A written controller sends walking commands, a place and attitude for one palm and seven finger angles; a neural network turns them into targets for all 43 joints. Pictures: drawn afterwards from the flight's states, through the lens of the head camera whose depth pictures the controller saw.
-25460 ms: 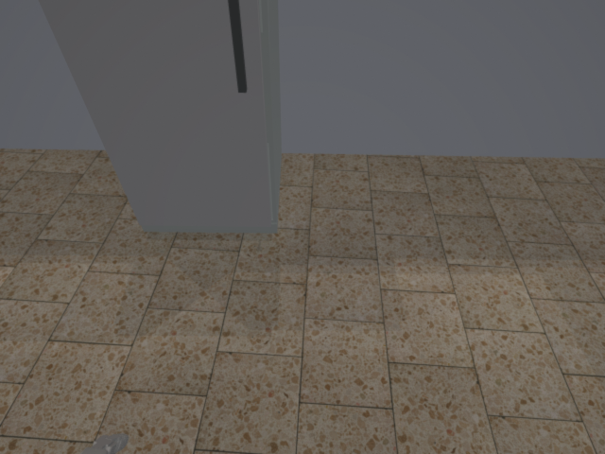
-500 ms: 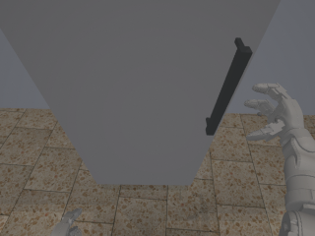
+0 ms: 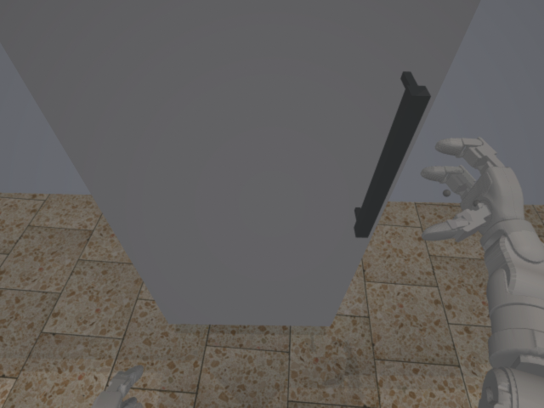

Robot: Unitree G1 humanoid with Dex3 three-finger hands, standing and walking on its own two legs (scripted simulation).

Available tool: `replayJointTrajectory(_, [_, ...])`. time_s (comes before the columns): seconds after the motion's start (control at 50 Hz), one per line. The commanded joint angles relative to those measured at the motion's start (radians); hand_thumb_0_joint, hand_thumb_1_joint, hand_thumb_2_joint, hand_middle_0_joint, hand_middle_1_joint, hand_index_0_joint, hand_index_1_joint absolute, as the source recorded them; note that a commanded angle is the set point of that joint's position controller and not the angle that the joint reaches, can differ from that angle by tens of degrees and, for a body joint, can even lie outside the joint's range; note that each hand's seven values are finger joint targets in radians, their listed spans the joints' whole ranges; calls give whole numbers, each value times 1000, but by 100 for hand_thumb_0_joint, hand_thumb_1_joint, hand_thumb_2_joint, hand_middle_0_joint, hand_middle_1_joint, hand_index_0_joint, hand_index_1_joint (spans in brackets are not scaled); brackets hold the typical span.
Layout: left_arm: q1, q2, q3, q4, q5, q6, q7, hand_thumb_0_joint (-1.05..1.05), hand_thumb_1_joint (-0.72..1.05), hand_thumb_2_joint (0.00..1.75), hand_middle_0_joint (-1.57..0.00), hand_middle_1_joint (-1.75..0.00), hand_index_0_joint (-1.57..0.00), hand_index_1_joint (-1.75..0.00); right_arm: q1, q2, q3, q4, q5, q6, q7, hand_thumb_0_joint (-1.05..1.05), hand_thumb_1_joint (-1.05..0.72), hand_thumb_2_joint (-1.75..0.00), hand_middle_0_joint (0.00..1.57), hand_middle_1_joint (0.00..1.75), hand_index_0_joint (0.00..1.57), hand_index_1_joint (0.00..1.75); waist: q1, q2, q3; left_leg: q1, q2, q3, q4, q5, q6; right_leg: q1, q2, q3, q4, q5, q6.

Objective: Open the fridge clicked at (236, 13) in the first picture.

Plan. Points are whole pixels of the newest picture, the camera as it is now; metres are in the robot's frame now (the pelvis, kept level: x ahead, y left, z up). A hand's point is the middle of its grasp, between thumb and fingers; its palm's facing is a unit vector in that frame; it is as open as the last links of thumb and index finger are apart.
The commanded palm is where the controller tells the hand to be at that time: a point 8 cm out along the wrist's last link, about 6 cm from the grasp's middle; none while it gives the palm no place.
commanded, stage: move the hooked fingers beside the handle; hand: right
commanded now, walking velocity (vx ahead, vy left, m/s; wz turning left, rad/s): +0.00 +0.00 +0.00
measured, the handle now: (380, 168) +0.46 -0.11 +0.12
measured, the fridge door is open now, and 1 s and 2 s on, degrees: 0 0 0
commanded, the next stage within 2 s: feel for the door with the fingertips in 0.26 s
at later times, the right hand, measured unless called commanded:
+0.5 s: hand (438, 198) +0.40 -0.18 +0.13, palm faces -0.11 +0.99 -0.02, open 14.0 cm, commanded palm +0.37 -0.23 +0.13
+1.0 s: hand (419, 188) +0.41 -0.16 +0.13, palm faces -0.09 +1.00 -0.03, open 14.0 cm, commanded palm +0.39 -0.21 +0.13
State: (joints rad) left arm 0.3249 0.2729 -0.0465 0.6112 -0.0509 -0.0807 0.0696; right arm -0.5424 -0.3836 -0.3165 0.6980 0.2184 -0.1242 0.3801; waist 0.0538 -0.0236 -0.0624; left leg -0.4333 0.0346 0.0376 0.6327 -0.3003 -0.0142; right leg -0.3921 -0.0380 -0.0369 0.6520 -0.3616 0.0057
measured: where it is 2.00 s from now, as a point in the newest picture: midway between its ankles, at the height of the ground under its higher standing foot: outside the picture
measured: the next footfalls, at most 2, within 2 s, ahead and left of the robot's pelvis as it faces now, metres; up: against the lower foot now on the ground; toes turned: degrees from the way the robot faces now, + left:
none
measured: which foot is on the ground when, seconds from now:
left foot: down 0.00-1.00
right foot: down 0.00-1.00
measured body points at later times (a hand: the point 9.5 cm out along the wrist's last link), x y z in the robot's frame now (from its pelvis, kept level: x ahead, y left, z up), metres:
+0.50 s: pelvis -0.01 +0.00 +0.00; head +0.02 +0.01 +0.45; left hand +0.11 +0.25 -0.10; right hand +0.40 -0.24 +0.13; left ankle +0.01 +0.13 -0.72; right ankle -0.02 -0.12 -0.72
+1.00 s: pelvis +0.00 +0.01 +0.00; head +0.02 +0.02 +0.45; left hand +0.11 +0.26 -0.11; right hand +0.41 -0.21 +0.14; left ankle +0.01 +0.13 -0.72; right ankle -0.02 -0.12 -0.72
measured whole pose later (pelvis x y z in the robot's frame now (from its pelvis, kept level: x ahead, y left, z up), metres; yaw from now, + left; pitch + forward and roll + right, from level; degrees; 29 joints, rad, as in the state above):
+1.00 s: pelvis +0.00 +0.01 +0.00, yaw +0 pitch +5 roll +0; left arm 0.30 0.27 -0.04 0.63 -0.05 -0.08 0.07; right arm -0.60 -0.33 -0.24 0.73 0.19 -0.12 0.28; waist 0.05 -0.03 -0.04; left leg -0.42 0.03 0.04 0.63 -0.29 0.00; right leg -0.38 -0.04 -0.03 0.63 -0.34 0.01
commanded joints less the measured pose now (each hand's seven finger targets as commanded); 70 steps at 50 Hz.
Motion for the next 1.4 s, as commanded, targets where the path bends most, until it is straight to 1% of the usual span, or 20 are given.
replayJointTrajectory(0.0, [1, 148, 55, -126, -9, -32, 10, 0, 90, 90, -20, -30, -20, -30, -335, -284, -73, -127, 14, -21, -3, 0, 50, -30, 30, 120, 30, 120, -12, -3, -209, 149, -31, 2, -57, 290, 36, 29, 28, 15, -93, 251, -31])
replayJointTrajectory(0.1, [-10, 136, 60, -151, -8, -45, 6, 0, 90, 90, -20, -30, -20, -30, -405, -198, 7, -303, 37, -54, 24, 0, 50, -30, 30, 120, 30, 120, -2, -49, -341, 165, -38, 6, -42, 355, 41, 139, 25, 22, -71, 347, -27])
replayJointTrajectory(0.14, [-7, 139, 63, -143, -6, -49, 7, 0, 90, 90, -20, -30, -20, -30, -403, -214, -17, -332, 55, -64, 22, 0, 50, -30, 30, 120, 30, 120, 0, -16, -357, 179, -42, 6, -44, 376, 38, 154, 22, 25, -67, 366, -29])
replayJointTrajectory(0.22, [-10, 148, 56, -118, -9, -47, 16, 0, 90, 90, -20, -30, -20, -30, -395, -246, -47, -243, 48, -41, -7, 0, 50, -30, 30, 120, 30, 120, 5, 47, -233, 146, -38, 11, -66, 277, 34, 75, 23, 28, -92, 254, -31])
replayJointTrajectory(0.26, [-15, 141, 53, -119, -7, -44, 15, 0, 90, 90, -20, -30, -20, -30, -406, -234, -30, -217, 23, -27, -22, 0, 50, -30, 30, 120, 30, 120, 4, -3, -205, 125, -33, 8, -67, 250, 35, 64, 29, 27, -99, 232, -30])
replayJointTrajectory(0.34, [-10, 138, 52, -127, -3, -41, 11, 0, 90, 90, -20, -30, -20, -30, -411, -251, -33, -223, 3, -35, -30, 0, 50, -30, 30, 120, 30, 120, -5, -30, -270, 152, -32, 4, -54, 282, 40, 87, 30, 29, -89, 272, -29])
replayJointTrajectory(0.38, [-18, 131, 53, -134, -5, -45, 12, 0, 90, 90, -20, -30, -20, -30, -452, -189, 16, -261, 20, -52, -20, 0, 50, -30, 30, 120, 30, 120, 7, -20, -306, 155, -36, 5, -55, 300, 38, 116, 29, 27, -84, 284, -29])
replayJointTrajectory(0.44, [-17, 134, 56, -129, -5, -56, 11, 0, 90, 90, -20, -30, -20, -30, -443, -186, 9, -277, 36, -69, -16, 0, 50, -30, 30, 120, 30, 120, -1, -14, -335, 163, -41, 8, -49, 307, 40, 136, 24, 34, -80, 298, -25])
replayJointTrajectory(0.48, [-24, 129, 54, -124, -7, -58, 10, 0, 90, 90, -20, -30, -20, -30, -430, -139, 43, -265, 37, -65, -25, 0, 50, -30, 30, 120, 30, 120, 4, -18, -300, 144, -38, 13, -53, 297, 39, 129, 26, 32, -84, 287, -23])
replayJointTrajectory(0.56, [-22, 130, 57, -119, -6, -52, -1, 0, 90, 90, -20, -30, -20, -30, -382, -135, 33, -229, 17, -34, -65, 0, 50, -30, 30, 120, 30, 120, -6, 17, -257, 145, -35, 14, -56, 286, 35, 83, 28, 26, -95, 263, -25])
replayJointTrajectory(0.68, [-37, 116, 58, -138, -2, -48, -10, 0, 90, 90, -20, -30, -20, -30, -376, -120, 39, -328, 0, -40, -112, 0, 50, -30, 30, 120, 30, 120, -18, 8, -291, 189, -33, 3, -54, 326, 35, 98, 29, 14, -96, 290, -27])
replayJointTrajectory(0.76, [-32, 120, 56, -121, 0, -47, 1, 0, 90, 90, -20, -30, -20, -30, -418, -173, -6, -309, -3, -58, -132, 0, 50, -30, 30, 120, 30, 120, -11, 55, -283, 207, -36, -6, -66, 315, 29, 84, 30, 12, -99, 259, -33])
replayJointTrajectory(0.82, [-31, 122, 53, -109, 0, -42, 9, 0, 90, 90, -20, -30, -20, -30, -466, -181, 6, -270, -15, -63, -130, 0, 50, -30, 30, 120, 30, 120, 1, 45, -256, 194, -32, -10, -76, 276, 29, 74, 31, 9, -104, 224, -35])
replayJointTrajectory(0.9, [-28, 116, 52, -101, -4, -46, 10, 0, 90, 90, -20, -30, -20, -30, -481, -114, 62, -208, -15, -57, -104, 0, 50, -30, 30, 120, 30, 120, 8, -25, -261, 165, -33, -8, -74, 285, 35, 95, 36, 6, -99, 232, -30])
replayJointTrajectory(0.94, [-16, 127, 55, -97, -4, -43, 11, 0, 90, 90, -20, -30, -20, -30, -455, -138, 35, -153, -4, -51, -90, 0, 50, -30, 30, 120, 30, 120, 7, 45, -271, 180, -35, -7, -74, 303, 32, 79, 33, 7, -94, 240, -34])
replayJointTrajectory(1.12, [7, 133, 61, -99, 0, -33, 3, 0, 90, 90, -20, -30, -20, -30, -516, -182, 9, -139, -7, -85, -86, 0, 50, -30, 30, 120, 30, 120, 6, 54, -297, 190, -33, -12, -55, 347, 31, 58, 35, 4, -77, 274, -36])
replayJointTrajectory(1.22, [14, 126, 65, -101, 1, -32, -1, 0, 90, 90, -20, -30, -20, -30, -532, -155, 37, -192, -18, -104, -93, 0, 50, -30, 30, 120, 30, 120, 5, -22, -347, 184, -37, -3, -39, 389, 38, 118, 33, 12, -71, 349, -31])
replayJointTrajectory(1.26, [13, 125, 64, -94, 0, -34, -4, 0, 90, 90, -20, -30, -20, -30, -541, -124, 53, -178, -12, -97, -97, 0, 50, -30, 30, 120, 30, 120, 14, -28, -330, 159, -40, 2, -45, 370, 37, 121, 33, 15, -74, 332, -27])
replayJointTrajectory(1.32, [20, 134, 64, -79, -3, -30, 0, 0, 90, 90, -20, -30, -20, -30, -574, -126, 57, -119, -11, -88, -106, 0, 50, -30, 30, 120, 30, 120, 29, 46, -280, 134, -43, 8, -59, 304, 35, 89, 28, 19, -83, 267, -32])
replayJointTrajectory(1.38, [22, 132, 61, -67, -2, -33, 1, 0, 90, 90, -20, -30, -20, -30, -659, -119, 71, -93, -23, -94, -115, 0, 50, -30, 30, 120, 30, 120, 43, -1, -265, 98, -41, 5, -59, 260, 36, 88, 33, 25, -86, 230, -29])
